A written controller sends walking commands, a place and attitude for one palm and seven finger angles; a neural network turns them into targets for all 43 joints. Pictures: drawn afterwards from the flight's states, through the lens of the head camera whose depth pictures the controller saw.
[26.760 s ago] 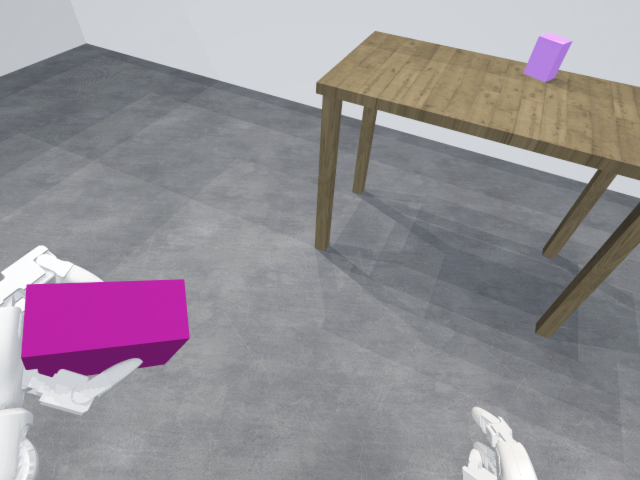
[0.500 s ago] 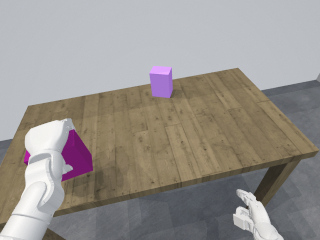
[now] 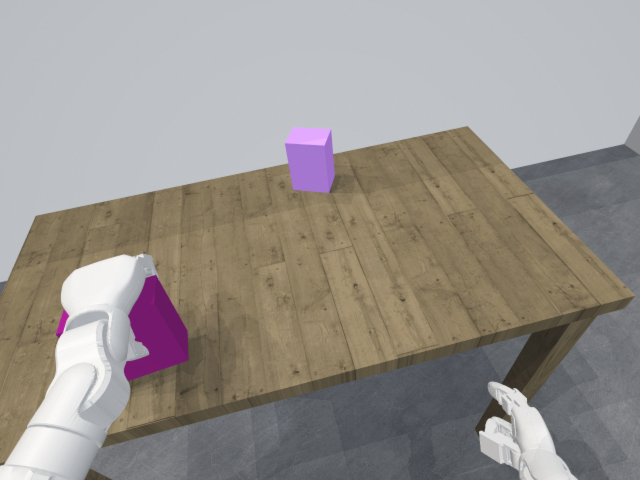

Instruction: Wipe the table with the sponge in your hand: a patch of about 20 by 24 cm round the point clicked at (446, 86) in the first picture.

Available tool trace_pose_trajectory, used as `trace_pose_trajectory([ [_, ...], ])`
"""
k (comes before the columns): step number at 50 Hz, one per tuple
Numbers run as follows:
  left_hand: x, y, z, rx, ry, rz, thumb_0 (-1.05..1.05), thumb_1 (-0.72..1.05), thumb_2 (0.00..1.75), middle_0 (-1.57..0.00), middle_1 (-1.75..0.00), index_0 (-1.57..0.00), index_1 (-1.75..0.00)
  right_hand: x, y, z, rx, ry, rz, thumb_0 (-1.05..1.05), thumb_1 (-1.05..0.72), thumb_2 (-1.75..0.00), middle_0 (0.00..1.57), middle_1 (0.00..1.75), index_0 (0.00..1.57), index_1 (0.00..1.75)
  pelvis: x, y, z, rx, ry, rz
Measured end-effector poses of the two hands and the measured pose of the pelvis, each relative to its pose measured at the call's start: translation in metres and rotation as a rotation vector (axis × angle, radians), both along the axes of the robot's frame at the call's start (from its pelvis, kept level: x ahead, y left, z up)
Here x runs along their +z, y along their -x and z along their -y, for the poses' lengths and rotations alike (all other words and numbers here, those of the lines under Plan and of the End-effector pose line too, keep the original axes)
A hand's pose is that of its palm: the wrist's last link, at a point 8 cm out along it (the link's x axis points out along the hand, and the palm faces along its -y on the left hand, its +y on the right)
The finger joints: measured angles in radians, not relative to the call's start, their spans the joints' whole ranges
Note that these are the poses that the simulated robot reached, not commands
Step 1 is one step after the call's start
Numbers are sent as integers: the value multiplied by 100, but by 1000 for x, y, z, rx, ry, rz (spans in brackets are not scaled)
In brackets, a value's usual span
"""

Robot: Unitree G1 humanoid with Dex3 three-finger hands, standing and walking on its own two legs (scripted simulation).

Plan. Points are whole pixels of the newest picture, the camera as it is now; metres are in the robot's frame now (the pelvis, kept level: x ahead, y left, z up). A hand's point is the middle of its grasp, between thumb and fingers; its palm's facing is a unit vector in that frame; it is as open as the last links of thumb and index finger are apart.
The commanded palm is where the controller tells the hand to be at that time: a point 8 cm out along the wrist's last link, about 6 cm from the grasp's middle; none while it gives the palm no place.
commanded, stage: move the sponge above the wiping area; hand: left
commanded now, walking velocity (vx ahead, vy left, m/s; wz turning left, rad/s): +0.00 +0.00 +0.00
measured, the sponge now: (136, 341) +0.27 +0.30 +0.02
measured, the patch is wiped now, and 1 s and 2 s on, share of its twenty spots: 0.00 0.00 0.00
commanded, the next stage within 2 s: none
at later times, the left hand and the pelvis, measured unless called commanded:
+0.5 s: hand (150, 332) +0.26 +0.26 +0.06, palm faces -0.12 -0.12 -0.99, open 9.8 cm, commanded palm +0.25 +0.26 +0.16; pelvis +0.00 +0.02 +0.00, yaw +1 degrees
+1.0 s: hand (147, 329) +0.26 +0.25 +0.08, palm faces -0.07 -0.06 -1.00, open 9.8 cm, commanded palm +0.25 +0.27 +0.16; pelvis -0.01 +0.01 +0.00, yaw +0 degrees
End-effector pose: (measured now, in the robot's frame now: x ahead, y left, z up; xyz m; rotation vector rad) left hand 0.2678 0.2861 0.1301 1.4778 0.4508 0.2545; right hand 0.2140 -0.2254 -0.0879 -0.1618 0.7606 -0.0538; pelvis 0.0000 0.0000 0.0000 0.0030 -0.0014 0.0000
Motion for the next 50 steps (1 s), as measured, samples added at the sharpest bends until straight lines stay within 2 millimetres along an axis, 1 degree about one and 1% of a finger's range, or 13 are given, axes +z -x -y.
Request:
trace_pose_trajectory([
  [3,-15,4,19,-131,37,-53,-1,-48,104,-76,-137,-76,-137,2,-3,-1,10,23,9,1,-91,-90,20,30,20,30,-1,-2,-2,-1,1,-2],
  [8,4,9,34,-291,-6,101,-1,-48,104,-76,-136,-77,-136,5,-7,-10,25,44,23,1,-91,-90,20,30,19,30,-1,-6,-5,-12,3,0],
  [13,28,6,5,-127,-51,244,-1,-48,104,-76,-136,-77,-136,4,-10,-21,35,0,10,1,-91,-90,20,30,19,30,0,-4,-7,-14,5,-1],
  [16,29,7,-11,4,-46,214,-1,-48,104,-76,-136,-77,-137,5,-13,-27,46,-26,10,1,-91,-90,20,30,20,30,1,-2,-9,-5,3,-2],
  [18,22,10,-12,37,-22,157,-1,-48,104,-76,-137,-76,-137,6,-15,-30,49,-33,15,1,-91,-90,20,30,19,30,1,-1,-11,1,3,-2],
  [24,-11,18,22,-140,57,-2,-1,-48,104,-76,-137,-76,-137,8,-12,-32,65,2,29,1,-91,-90,20,30,19,30,0,4,-15,11,6,6],
  [27,-7,18,40,-270,29,47,-1,-48,104,-77,-136,-77,-137,10,-9,-35,70,19,44,1,-91,-90,20,30,19,30,0,5,-15,5,7,15],
  [29,3,15,42,-301,-2,111,-1,-48,104,-77,-136,-77,-136,10,-6,-37,68,18,42,1,-91,-90,20,30,19,30,0,7,-14,-3,7,20],
  [34,34,4,16,-148,-56,256,-1,-48,104,-77,-136,-77,-136,8,0,-39,60,-18,21,1,-91,-90,20,30,19,30,2,10,-11,-13,6,22],
  [37,40,4,-4,-9,-54,242,-1,-48,104,-77,-136,-77,-137,7,1,-37,55,-38,12,1,-91,-90,20,30,20,30,2,10,-10,-10,4,20],
  [41,20,12,-9,57,-15,96,-1,-48,104,-76,-137,-76,-137,8,-2,-30,52,-41,21,1,-91,-90,20,30,20,30,2,10,-10,2,4,19],
  [46,-15,23,19,-128,47,-57,-1,-48,104,-76,-137,-77,-137,12,-6,-23,60,11,48,1,-91,-90,20,30,20,30,0,10,-10,11,6,24],
  [50,0,25,33,-286,-2,59,-1,-48,105,-77,-137,-77,-137,14,-6,-22,59,50,60,1,-91,-90,20,30,20,30,1,8,-8,0,8,32],
])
